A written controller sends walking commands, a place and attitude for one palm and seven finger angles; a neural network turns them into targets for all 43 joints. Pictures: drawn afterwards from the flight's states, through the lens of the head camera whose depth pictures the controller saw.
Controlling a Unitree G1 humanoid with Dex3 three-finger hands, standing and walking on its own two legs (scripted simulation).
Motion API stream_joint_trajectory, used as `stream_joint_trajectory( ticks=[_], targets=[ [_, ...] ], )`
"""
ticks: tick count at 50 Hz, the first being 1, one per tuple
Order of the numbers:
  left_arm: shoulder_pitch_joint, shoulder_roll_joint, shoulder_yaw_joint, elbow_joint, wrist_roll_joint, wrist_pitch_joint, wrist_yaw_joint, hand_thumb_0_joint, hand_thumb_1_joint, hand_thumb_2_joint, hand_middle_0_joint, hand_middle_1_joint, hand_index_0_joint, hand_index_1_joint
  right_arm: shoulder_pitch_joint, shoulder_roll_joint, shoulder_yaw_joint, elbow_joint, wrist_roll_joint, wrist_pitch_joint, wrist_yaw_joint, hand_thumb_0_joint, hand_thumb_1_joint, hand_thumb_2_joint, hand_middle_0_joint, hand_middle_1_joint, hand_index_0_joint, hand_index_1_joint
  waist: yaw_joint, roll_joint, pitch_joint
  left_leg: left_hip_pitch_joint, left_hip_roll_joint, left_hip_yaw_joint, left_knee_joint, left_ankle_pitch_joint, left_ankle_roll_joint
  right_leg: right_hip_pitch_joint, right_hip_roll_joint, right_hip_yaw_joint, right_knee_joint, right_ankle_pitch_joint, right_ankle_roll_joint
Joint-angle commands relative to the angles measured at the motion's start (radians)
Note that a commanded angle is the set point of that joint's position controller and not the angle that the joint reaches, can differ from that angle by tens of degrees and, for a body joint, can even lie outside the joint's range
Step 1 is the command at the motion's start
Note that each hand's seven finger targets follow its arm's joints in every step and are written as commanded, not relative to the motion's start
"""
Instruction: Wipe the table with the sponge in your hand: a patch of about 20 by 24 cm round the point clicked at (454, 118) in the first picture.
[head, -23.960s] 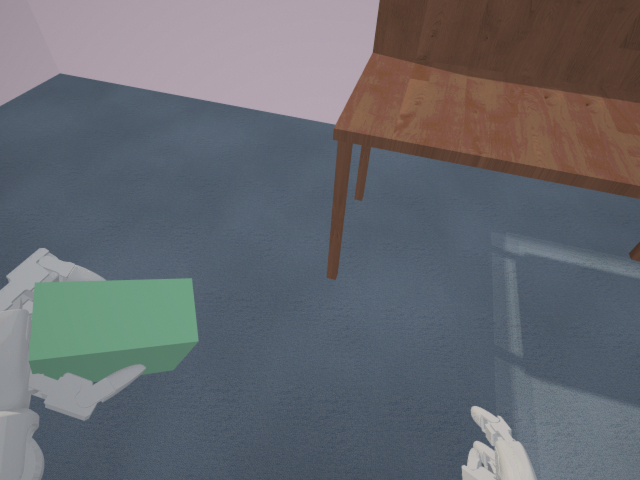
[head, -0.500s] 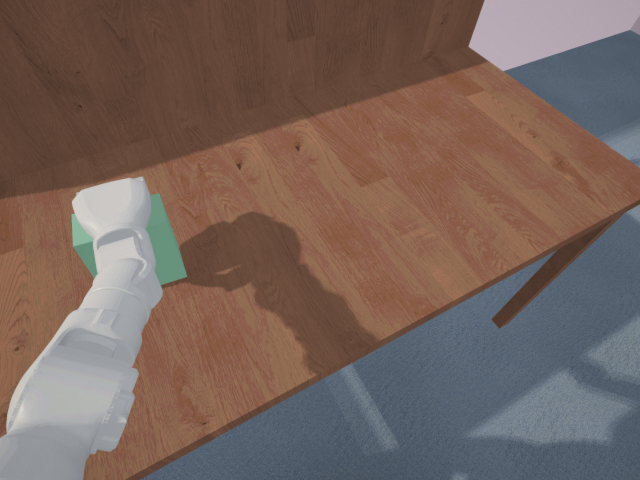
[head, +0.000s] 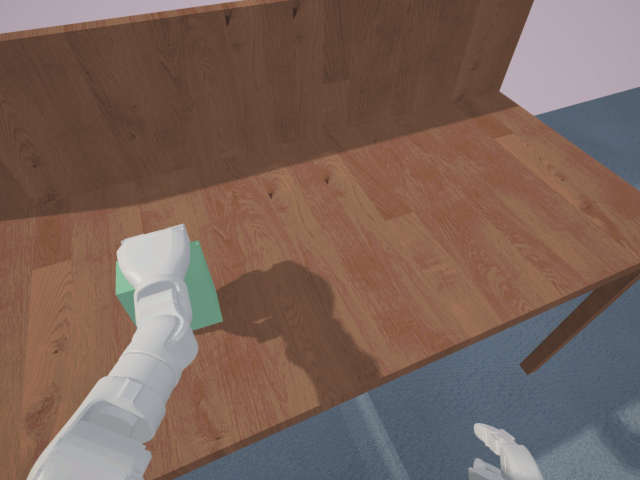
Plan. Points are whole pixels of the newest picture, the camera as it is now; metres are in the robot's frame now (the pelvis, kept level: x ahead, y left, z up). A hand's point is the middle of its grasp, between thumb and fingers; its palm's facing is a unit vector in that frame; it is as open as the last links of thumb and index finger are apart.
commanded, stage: wipe back along the third lane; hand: left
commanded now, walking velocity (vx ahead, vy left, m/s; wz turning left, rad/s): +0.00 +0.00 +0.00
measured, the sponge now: (176, 301) +0.36 +0.25 -0.03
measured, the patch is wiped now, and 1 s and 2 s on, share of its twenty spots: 0.95 0.95 0.95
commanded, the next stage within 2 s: slide back across to the middle lane in 1.16 s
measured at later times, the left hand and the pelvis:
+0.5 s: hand (173, 319) +0.31 +0.23 +0.02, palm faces -0.03 -0.04 -1.00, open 10.5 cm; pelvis -0.02 -0.01 +0.00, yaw +0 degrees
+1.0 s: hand (183, 343) +0.28 +0.20 +0.01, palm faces -0.02 -0.05 -1.00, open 10.5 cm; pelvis -0.03 -0.02 +0.00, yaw +0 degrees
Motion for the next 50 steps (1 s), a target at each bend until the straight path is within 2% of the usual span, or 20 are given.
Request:
stream_joint_trajectory(
  ticks=[1, 4, 7, 9, 12, 13, 17, 19, 22, 25, 27, 29, 32, 34, 37, 40, 42, 43, 47, 50],
  targets=[
    [0.007, 0.024, 0.002, -0.088, -0.025, 0.007, -0.059, 0.0, 0.1, 1.3, -1.2, -1.6, -1.2, -1.6, -0.076, -0.137, -0.036, -0.136, 0.001, -0.035, -0.004, 0.0, -0.9, -0.9, 0.2, 0.3, 0.2, 0.3, -0.008, -0.099, -0.209, 0.191, -0.005, -0.013, -0.032, 0.464, -0.01, 0.122, 0.035, -0.021, -0.006, 0.519, -0.067],
    [0.01, -0.004, -0.026, -0.138, -0.027, 0.015, -0.061, 0.0, 0.1, 1.3, -1.2, -1.6, -1.2, -1.6, -0.091, -0.133, -0.036, -0.141, 0.005, -0.038, -0.005, 0.0, -0.9, -0.9, 0.2, 0.3, 0.2, 0.3, -0.012, -0.091, -0.189, 0.195, -0.007, -0.016, -0.04, 0.431, -0.009, 0.112, 0.037, -0.023, -0.011, 0.482, -0.069],
    [0.029, 0.06, 0.033, -0.152, -0.03, 0.026, -0.058, 0.0, 0.1, 1.3, -1.2, -1.6, -1.2, -1.6, -0.107, -0.143, -0.032, -0.136, 0.006, -0.039, -0.008, 0.0, -0.9, -0.9, 0.2, 0.3, 0.2, 0.3, 0.007, -0.081, -0.169, 0.181, -0.008, -0.017, -0.054, 0.391, -0.012, 0.119, 0.038, -0.01, -0.015, 0.464, -0.075],
    [0.027, 0.005, -0.023, -0.177, -0.032, 0.031, -0.062, 0.0, 0.1, 1.3, -1.2, -1.6, -1.2, -1.6, -0.115, -0.134, -0.031, -0.147, 0.008, -0.042, -0.01, 0.0, -0.9, -0.9, 0.2, 0.3, 0.2, 0.3, -0.005, -0.103, -0.164, 0.177, -0.015, -0.008, -0.054, 0.359, -0.008, 0.125, 0.036, -0.015, -0.021, 0.449, -0.069],
    [0.074, 0.045, 0.02, -0.169, -0.022, 0.03, -0.061, 0.0, 0.1, 1.3, -1.2, -1.6, -1.2, -1.6, -0.127, -0.14, -0.031, -0.144, 0.009, -0.045, -0.012, 0.0, -0.9, -0.9, 0.2, 0.3, 0.2, 0.3, 0.013, -0.093, -0.15, 0.172, -0.013, -0.016, -0.061, 0.339, -0.012, 0.115, 0.038, -0.005, -0.02, 0.412, -0.075],
    [0.055, -0.011, -0.041, -0.202, -0.026, 0.028, -0.065, 0.0, 0.1, 1.3, -1.2, -1.6, -1.2, -1.6, -0.127, -0.133, -0.03, -0.154, 0.008, -0.047, -0.011, 0.0, -0.9, -0.9, 0.2, 0.3, 0.2, 0.3, 0.002, -0.074, -0.166, 0.182, -0.016, -0.01, -0.061, 0.331, -0.007, 0.117, 0.037, -0.014, -0.018, 0.401, -0.073],
    [0.074, 0.022, -0.002, -0.187, -0.023, 0.024, -0.06, 0.0, 0.1, 1.3, -1.2, -1.6, -1.2, -1.6, -0.139, -0.135, -0.032, -0.147, 0.009, -0.049, -0.014, 0.0, -0.9, -0.9, 0.2, 0.3, 0.2, 0.3, 0.012, -0.104, -0.134, 0.165, -0.014, -0.014, -0.07, 0.276, -0.009, 0.099, 0.04, -0.003, -0.029, 0.344, -0.076],
    [0.056, -0.024, -0.05, -0.21, -0.025, 0.021, -0.059, 0.0, 0.1, 1.3, -1.2, -1.6, -1.2, -1.6, -0.146, -0.129, -0.031, -0.157, 0.01, -0.05, -0.014, 0.0, -0.9, -0.9, 0.2, 0.3, 0.2, 0.3, 0.0, -0.109, -0.13, 0.165, -0.017, -0.01, -0.068, 0.258, -0.007, 0.091, 0.039, -0.009, -0.029, 0.322, -0.071],
    [0.064, 0.04, 0.014, -0.194, -0.027, 0.026, -0.055, 0.0, 0.1, 1.3, -1.2, -1.6, -1.2, -1.6, -0.157, -0.136, -0.03, -0.151, 0.011, -0.049, -0.021, 0.0, -0.9, -0.9, 0.2, 0.3, 0.2, 0.3, 0.017, -0.104, -0.11, 0.15, -0.018, -0.012, -0.08, 0.213, -0.009, 0.086, 0.041, 0.007, -0.042, 0.266, -0.074],
    [0.019, -0.016, -0.047, -0.183, -0.022, 0.03, -0.057, 0.0, 0.1, 1.3, -1.2, -1.6, -1.2, -1.6, -0.157, -0.128, -0.028, -0.153, 0.013, -0.052, -0.025, 0.0, -0.9, -0.9, 0.2, 0.3, 0.2, 0.3, -0.001, -0.102, -0.082, 0.147, -0.02, -0.012, -0.085, 0.171, -0.006, 0.055, 0.043, -0.003, -0.048, 0.195, -0.072],
    [0.077, 0.022, -0.001, -0.187, -0.025, 0.025, -0.055, 0.0, 0.1, 1.3, -1.2, -1.6, -1.2, -1.6, -0.163, -0.132, -0.03, -0.156, 0.011, -0.056, -0.024, 0.0, -0.9, -0.9, 0.2, 0.3, 0.2, 0.3, 0.026, -0.092, -0.115, 0.147, -0.023, -0.012, -0.083, 0.181, -0.007, 0.079, 0.043, 0.009, -0.046, 0.212, -0.076],
    [0.07, -0.042, -0.069, -0.206, -0.026, 0.02, -0.058, 0.0, 0.1, 1.3, -1.2, -1.6, -1.2, -1.6, -0.166, -0.123, -0.029, -0.165, 0.013, -0.057, -0.022, 0.0, -0.9, -0.9, 0.2, 0.3, 0.2, 0.3, 0.008, -0.105, -0.115, 0.15, -0.026, -0.005, -0.075, 0.185, -0.005, 0.08, 0.039, 0.005, -0.044, 0.228, -0.071],
    [0.147, 0.0, -0.015, -0.219, -0.029, 0.014, -0.053, 0.0, 0.1, 1.3, -1.2, -1.6, -1.2, -1.6, -0.176, -0.128, -0.033, -0.164, 0.01, -0.058, -0.016, 0.0, -0.9, -0.9, 0.2, 0.3, 0.2, 0.3, 0.031, -0.107, -0.122, 0.148, -0.023, -0.011, -0.072, 0.198, -0.007, 0.09, 0.042, 0.014, -0.037, 0.247, -0.076],
    [0.131, -0.087, -0.112, -0.248, -0.034, 0.016, -0.057, 0.0, 0.1, 1.3, -1.2, -1.6, -1.2, -1.6, -0.186, -0.119, -0.029, -0.177, 0.014, -0.057, -0.011, 0.0, -0.9, -0.9, 0.2, 0.3, 0.2, 0.3, 0.01, -0.119, -0.102, 0.149, -0.022, -0.007, -0.071, 0.187, -0.004, 0.076, 0.04, 0.001, -0.035, 0.235, -0.07],
    [0.191, -0.027, -0.042, -0.262, -0.041, 0.027, -0.048, 0.0, 0.1, 1.3, -1.2, -1.6, -1.2, -1.6, -0.202, -0.125, -0.031, -0.174, 0.014, -0.057, -0.009, 0.0, -0.9, -0.9, 0.2, 0.3, 0.2, 0.3, 0.037, -0.123, -0.108, 0.144, -0.022, -0.009, -0.076, 0.188, -0.007, 0.094, 0.04, 0.021, -0.037, 0.247, -0.075],
    [0.22, -0.094, -0.119, -0.29, -0.044, 0.041, -0.052, 0.0, 0.1, 1.3, -1.2, -1.6, -1.2, -1.6, -0.214, -0.117, -0.028, -0.186, 0.017, -0.055, -0.001, 0.0, -0.9, -0.9, 0.2, 0.3, 0.2, 0.3, 0.027, -0.127, -0.072, 0.146, -0.022, -0.005, -0.077, 0.18, -0.005, 0.084, 0.039, 0.005, -0.034, 0.231, -0.072],
    [0.207, -0.026, -0.053, -0.296, -0.041, 0.046, -0.047, 0.0, 0.1, 1.3, -1.2, -1.6, -1.2, -1.6, -0.223, -0.125, -0.029, -0.175, 0.017, -0.053, -0.005, 0.0, -0.9, -0.9, 0.2, 0.3, 0.2, 0.3, 0.037, -0.129, -0.075, 0.145, -0.021, -0.01, -0.08, 0.169, -0.006, 0.082, 0.042, 0.02, -0.039, 0.218, -0.074],
    [0.184, -0.068, -0.1, -0.31, -0.042, 0.051, -0.048, 0.0, 0.1, 1.3, -1.2, -1.6, -1.2, -1.6, -0.219, -0.119, -0.026, -0.183, 0.017, -0.053, -0.008, 0.0, -0.9, -0.9, 0.2, 0.3, 0.2, 0.3, 0.026, -0.122, -0.075, 0.145, -0.025, -0.003, -0.081, 0.158, -0.004, 0.085, 0.04, 0.011, -0.035, 0.206, -0.07],
    [0.155, -0.007, -0.036, -0.283, -0.035, 0.057, -0.049, 0.0, 0.1, 1.3, -1.2, -1.6, -1.2, -1.6, -0.222, -0.125, -0.026, -0.166, 0.016, -0.053, -0.021, 0.0, -0.9, -0.9, 0.2, 0.3, 0.2, 0.3, 0.033, -0.138, -0.076, 0.142, -0.027, -0.003, -0.08, 0.155, -0.007, 0.085, 0.039, 0.033, -0.045, 0.218, -0.071],
    [0.152, -0.044, -0.074, -0.266, -0.027, 0.051, -0.056, 0.0, 0.1, 1.3, -1.2, -1.6, -1.2, -1.6, -0.215, -0.119, -0.022, -0.169, 0.015, -0.055, -0.023, 0.0, -0.9, -0.9, 0.2, 0.3, 0.2, 0.3, 0.023, -0.132, -0.068, 0.144, -0.029, 0.001, -0.073, 0.165, -0.007, 0.08, 0.037, 0.024, -0.035, 0.235, -0.07]
  ],
)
